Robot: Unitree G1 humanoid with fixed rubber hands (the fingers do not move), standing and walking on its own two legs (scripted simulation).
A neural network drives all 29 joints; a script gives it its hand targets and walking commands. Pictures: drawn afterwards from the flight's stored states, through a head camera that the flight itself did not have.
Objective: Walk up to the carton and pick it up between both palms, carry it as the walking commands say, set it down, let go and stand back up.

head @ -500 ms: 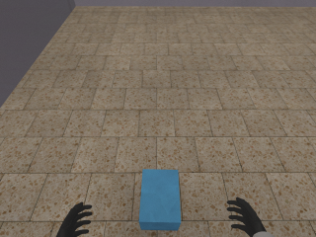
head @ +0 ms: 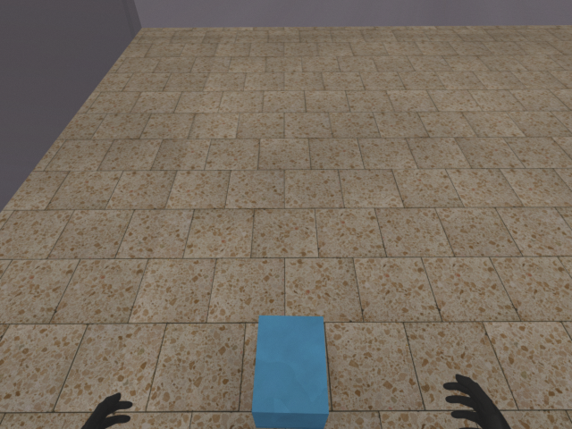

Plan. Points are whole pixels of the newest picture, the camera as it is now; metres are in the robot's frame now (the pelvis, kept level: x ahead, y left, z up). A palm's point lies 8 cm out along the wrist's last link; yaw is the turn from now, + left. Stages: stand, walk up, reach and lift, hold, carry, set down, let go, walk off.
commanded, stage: stand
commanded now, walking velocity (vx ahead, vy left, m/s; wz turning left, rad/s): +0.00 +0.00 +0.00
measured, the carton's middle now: (290, 370) +0.43 -0.01 -0.68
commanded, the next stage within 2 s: none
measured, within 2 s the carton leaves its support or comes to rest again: neither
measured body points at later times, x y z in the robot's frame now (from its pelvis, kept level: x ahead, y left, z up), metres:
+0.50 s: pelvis +0.01 +0.00 +0.00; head +0.01 -0.01 +0.45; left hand +0.13 +0.29 -0.10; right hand +0.13 -0.30 -0.10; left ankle -0.03 +0.11 -0.74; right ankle -0.01 -0.11 -0.74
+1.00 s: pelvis -0.01 +0.00 +0.01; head -0.01 -0.01 +0.46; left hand +0.09 +0.31 -0.10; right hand +0.10 -0.31 -0.11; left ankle -0.03 +0.11 -0.74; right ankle -0.01 -0.11 -0.74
